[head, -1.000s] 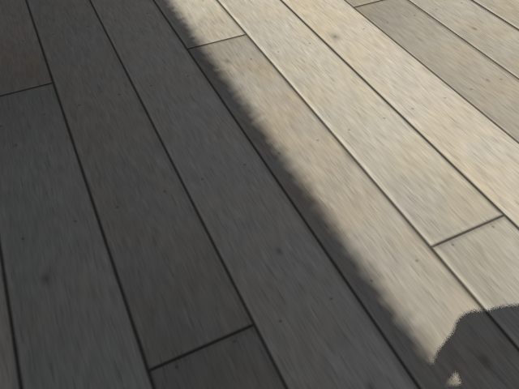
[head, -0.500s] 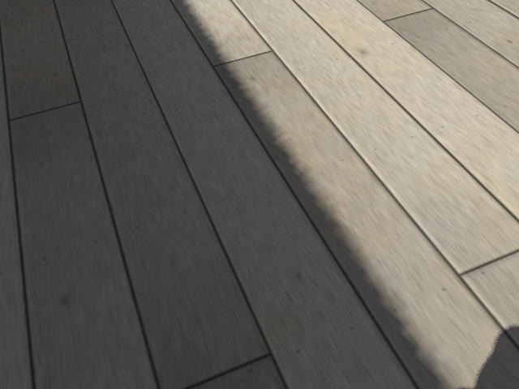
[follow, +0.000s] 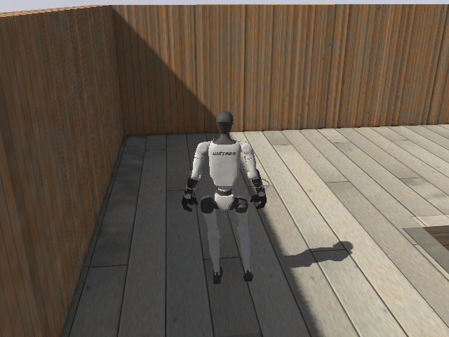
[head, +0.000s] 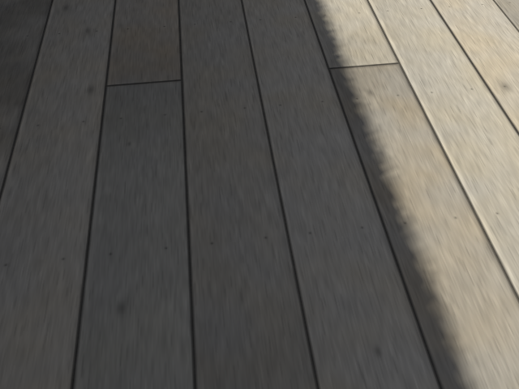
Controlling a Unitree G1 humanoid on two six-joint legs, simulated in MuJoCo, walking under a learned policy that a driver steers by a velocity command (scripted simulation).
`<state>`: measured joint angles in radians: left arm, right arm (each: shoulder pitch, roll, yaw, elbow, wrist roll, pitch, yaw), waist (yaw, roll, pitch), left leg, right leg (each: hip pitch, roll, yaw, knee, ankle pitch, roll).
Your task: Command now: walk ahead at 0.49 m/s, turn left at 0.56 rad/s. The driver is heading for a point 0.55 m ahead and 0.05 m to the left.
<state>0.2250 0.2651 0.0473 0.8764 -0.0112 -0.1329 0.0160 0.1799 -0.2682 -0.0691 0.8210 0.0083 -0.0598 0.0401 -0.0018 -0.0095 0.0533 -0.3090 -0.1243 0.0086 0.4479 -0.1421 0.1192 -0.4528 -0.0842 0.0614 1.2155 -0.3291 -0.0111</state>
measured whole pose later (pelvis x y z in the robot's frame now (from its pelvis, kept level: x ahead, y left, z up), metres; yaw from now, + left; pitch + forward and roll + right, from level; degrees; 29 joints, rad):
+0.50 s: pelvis +0.25 -0.05 +0.00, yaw +18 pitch +2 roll -1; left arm 0.09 0.24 0.03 0.73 0.03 -0.06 0.01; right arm 0.27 -0.32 -0.08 0.72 0.03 0.04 -0.04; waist -0.03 0.03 0.06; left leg -0.53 -0.01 -0.05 1.20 -0.48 -0.06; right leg -0.37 -0.01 -0.05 0.46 -0.12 -0.02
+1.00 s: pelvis +0.29 +0.02 +0.01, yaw +30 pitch +1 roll -1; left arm 0.14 0.32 0.07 0.83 0.00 0.02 0.01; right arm 0.15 -0.24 -0.04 0.64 -0.03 0.01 -0.02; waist 0.02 -0.05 0.04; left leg -0.28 -0.03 0.01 0.46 -0.20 0.06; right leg -0.47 -0.06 -0.01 0.92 -0.37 0.08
